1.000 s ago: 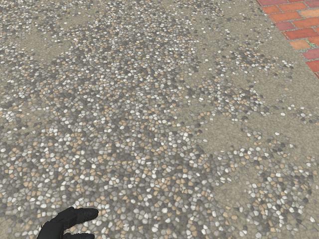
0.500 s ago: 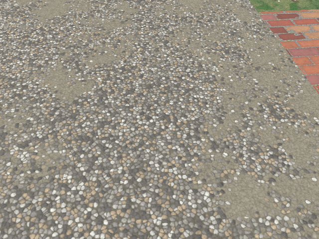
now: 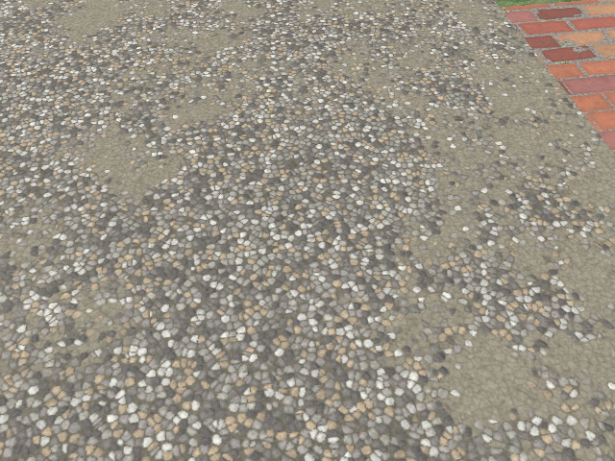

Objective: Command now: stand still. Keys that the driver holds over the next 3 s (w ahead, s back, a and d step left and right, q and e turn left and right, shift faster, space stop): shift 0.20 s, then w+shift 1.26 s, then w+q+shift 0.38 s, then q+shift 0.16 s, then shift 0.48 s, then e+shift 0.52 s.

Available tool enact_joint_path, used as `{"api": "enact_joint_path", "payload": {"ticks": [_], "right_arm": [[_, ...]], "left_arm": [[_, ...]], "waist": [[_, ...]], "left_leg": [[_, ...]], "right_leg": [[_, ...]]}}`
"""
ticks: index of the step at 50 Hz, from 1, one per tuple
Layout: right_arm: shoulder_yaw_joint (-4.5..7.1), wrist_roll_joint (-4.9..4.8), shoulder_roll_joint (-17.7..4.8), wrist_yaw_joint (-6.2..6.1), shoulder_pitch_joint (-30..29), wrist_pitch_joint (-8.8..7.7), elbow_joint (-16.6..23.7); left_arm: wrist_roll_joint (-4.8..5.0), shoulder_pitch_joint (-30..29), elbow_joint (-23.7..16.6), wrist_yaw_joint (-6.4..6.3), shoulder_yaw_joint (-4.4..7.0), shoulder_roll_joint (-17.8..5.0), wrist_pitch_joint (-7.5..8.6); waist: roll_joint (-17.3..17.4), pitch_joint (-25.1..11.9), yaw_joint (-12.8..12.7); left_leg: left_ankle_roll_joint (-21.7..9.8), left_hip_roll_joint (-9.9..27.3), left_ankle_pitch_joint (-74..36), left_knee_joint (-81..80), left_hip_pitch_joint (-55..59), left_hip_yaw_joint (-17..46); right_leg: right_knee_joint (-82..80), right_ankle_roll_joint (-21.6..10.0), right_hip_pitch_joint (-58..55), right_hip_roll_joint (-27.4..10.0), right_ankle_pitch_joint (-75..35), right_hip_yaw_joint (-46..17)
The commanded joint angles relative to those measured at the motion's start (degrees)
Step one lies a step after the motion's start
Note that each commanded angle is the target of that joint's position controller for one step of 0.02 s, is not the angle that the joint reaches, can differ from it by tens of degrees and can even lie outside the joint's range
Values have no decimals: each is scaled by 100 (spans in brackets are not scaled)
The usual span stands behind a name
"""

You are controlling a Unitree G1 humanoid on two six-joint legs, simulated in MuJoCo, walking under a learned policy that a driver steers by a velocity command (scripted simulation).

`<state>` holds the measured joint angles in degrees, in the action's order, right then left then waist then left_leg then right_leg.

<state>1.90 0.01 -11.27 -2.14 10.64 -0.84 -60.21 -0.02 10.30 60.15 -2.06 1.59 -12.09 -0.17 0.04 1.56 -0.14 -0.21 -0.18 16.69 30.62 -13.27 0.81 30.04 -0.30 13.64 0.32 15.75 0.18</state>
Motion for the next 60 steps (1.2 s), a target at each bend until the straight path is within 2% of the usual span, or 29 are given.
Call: {"api": "enact_joint_path", "payload": {"ticks": [1,10,11,13,15,18,19,21,22,23,24,25,26,27,29,32,38,40,42,43,44,45,46,47,48,50,54,57,60], "right_arm": [[105,3,-580,-20,171,-19,110],[94,9,-521,-30,209,5,-20],[103,-14,-503,-30,445,20,-147],[202,-130,-776,-22,550,-24,-85],[212,-212,-773,6,532,-271,68],[359,-174,-1062,78,785,-456,59],[336,-183,-967,89,548,-471,203],[304,-260,-922,129,-178,-464,561],[369,170,-1007,234,-381,-298,571],[334,264,-742,251,-802,-276,753],[177,173,-142,315,-1032,-348,1201],[222,351,-454,360,-1315,-372,1314],[240,287,-483,432,-1226,-399,1287],[237,262,-499,496,-971,-428,1204],[252,304,-512,592,-803,-365,1179],[203,254,-442,629,-1285,-221,1450],[93,166,-441,618,-2170,-156,1972],[132,195,-551,530,-1914,-162,1972],[288,198,-872,387,-247,-201,1555],[424,232,-1146,306,1055,-233,1131],[571,396,-1758,237,1808,-300,974],[591,311,-1919,319,1861,-312,906],[544,269,-1660,361,1044,-311,938],[438,236,-1207,364,670,-369,969],[370,221,-938,374,478,-427,927],[236,168,-597,341,400,-498,765],[192,83,-653,312,924,-630,606],[127,32,-564,348,1370,-696,562],[119,-43,-782,270,1781,-768,447]], "left_arm": [[0,168,-93,-28,98,-534,30],[-5,234,70,-43,95,-448,39],[17,469,200,-41,101,-414,29],[130,506,123,-30,198,-676,86],[211,118,-157,12,164,-516,351],[181,-239,-416,153,106,-118,604],[177,-80,-411,179,119,-189,626],[207,706,-180,159,137,-176,665],[-245,1493,-39,299,149,-197,549],[-300,2374,236,269,265,-447,557],[-335,2927,312,227,411,-1094,582],[-302,2543,221,196,342,-836,531],[-273,1992,8,192,306,-739,543],[-248,1723,-114,194,313,-764,572],[-171,1552,-184,175,251,-595,649],[-125,1831,-78,170,202,-439,726],[-81,1972,-39,207,248,-714,786],[-78,1978,5,215,264,-860,755],[-128,1882,24,163,327,-1121,666],[-140,1684,-47,142,339,-1161,620],[-77,1873,-265,217,200,-483,601],[64,1965,-468,296,163,-191,747],[49,1321,-662,281,263,-587,764],[16,952,-753,289,274,-659,777],[-42,905,-743,315,236,-516,763],[-236,1113,-760,422,162,-188,572],[-250,39,-1260,528,98,-234,358],[-205,-961,-1625,559,34,-299,409],[-116,-1533,-1842,603,-56,-251,438]], "waist": [[44,-162,2],[30,-24,6],[39,-277,8],[58,372,34],[209,739,140],[1076,402,190],[975,378,29],[829,383,-488],[459,211,-815],[-454,234,-1239],[-2194,99,-1232],[-1164,478,-998],[-493,521,-675],[-272,297,-471],[-300,229,-244],[-456,587,-255],[-575,856,-300],[-704,582,-110],[-893,-383,684],[-709,-998,1284],[503,-1767,1238],[1579,-2404,876],[1053,-1302,606],[356,-597,448],[18,-310,226],[289,-105,-244],[186,625,-205],[-51,889,54],[45,925,190]], "left_leg": [[-221,216,-1295,-504,-27,168],[-192,165,-892,-630,-52,129],[-262,39,498,-631,21,17],[-561,211,3107,-731,-582,380],[-811,716,2839,-1120,-480,1031],[-1318,1773,2794,-2124,77,2538],[-1314,1867,2736,-2224,-309,2600],[-962,1387,2415,-1998,-1178,1692],[-885,821,2589,-1394,-1768,974],[-700,269,1848,251,-2934,302],[-444,-269,1172,2228,-4277,-550],[-564,188,667,2955,-4637,98],[-558,413,31,3242,-4648,203],[-501,519,-248,3293,-4361,180],[-329,621,-461,3169,-3913,34],[-137,571,-880,2662,-3829,-254],[-442,355,-1347,756,-2389,-758],[-709,20,-913,525,-1659,-992],[-922,-437,-427,518,217,-1092],[-1002,-276,-271,363,1880,-832],[-1190,1249,2057,-25,3563,1181],[-1336,2216,4194,-1693,3762,4462],[-1220,2013,3862,-2071,2957,4304],[-1218,1915,2720,-1869,2071,3239],[-1141,1663,1828,-1948,1233,2535],[-965,1271,1411,-2181,183,1657],[-1057,959,481,-2755,-143,886],[-994,573,-1039,-2981,-101,154],[-898,787,-2757,-3405,405,-76]], "right_leg": [[-401,-182,-179,-188,-1120,-159],[-522,-151,-134,-188,-800,-155],[-489,-213,-204,-51,557,-20],[-483,-479,515,-172,3054,-309],[-420,-548,1065,-412,2405,-514],[859,-386,1331,-196,423,198],[1065,-490,1022,-292,413,132],[209,-682,-178,-185,642,375],[-508,-591,-1408,178,587,727],[-922,-642,-2679,-404,877,-170],[-2255,-1173,-3188,-2040,2982,-3203],[-2384,-1406,-2566,-2418,3221,-3905],[-2258,-1320,-2354,-2221,2818,-3408],[-2312,-1210,-2207,-2002,2414,-2930],[-2608,-1063,-1841,-1635,1837,-2151],[-2885,-1058,-1515,-1338,783,-1353],[-3266,-973,-1421,-1404,-1600,-288],[-2442,-883,-1774,-1435,-4259,95],[-295,-758,-1652,-1459,-6420,354],[1377,-672,-696,-1186,-5625,434],[3758,-604,1169,-563,-2146,349],[5158,-644,2352,279,1042,-512],[5527,-800,3060,-79,400,-740],[5379,-801,3115,-430,-159,-520],[4996,-776,2753,-643,-390,-489],[4532,-625,2172,-860,-437,-502],[3710,-350,3042,-1039,-1116,-136],[2054,-284,2806,-834,-2021,330],[780,-462,2041,-566,-2737,651]]}}
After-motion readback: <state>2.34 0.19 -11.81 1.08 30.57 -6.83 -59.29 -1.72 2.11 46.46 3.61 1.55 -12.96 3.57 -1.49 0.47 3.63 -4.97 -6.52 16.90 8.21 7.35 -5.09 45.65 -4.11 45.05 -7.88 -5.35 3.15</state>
